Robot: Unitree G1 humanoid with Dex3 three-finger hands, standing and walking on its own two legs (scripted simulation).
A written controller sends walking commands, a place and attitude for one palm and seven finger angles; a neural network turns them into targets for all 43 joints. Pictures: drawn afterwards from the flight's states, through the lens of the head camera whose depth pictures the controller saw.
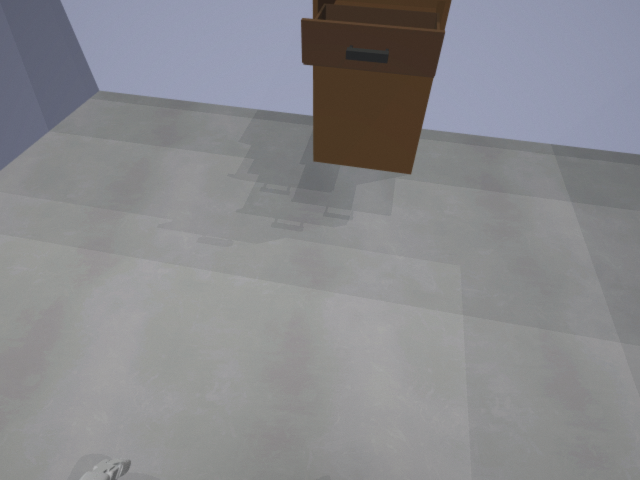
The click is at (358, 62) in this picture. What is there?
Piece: drawer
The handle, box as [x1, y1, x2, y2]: [346, 45, 388, 62]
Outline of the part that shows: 346,50 347,59 378,62 387,61 388,49 384,51 353,48 352,45 350,45 349,47 347,47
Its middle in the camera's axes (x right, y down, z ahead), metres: +0.15 -0.62 +1.28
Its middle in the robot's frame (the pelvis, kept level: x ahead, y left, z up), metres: +1.37 -0.08 -0.05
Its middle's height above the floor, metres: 0.72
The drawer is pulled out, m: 0.30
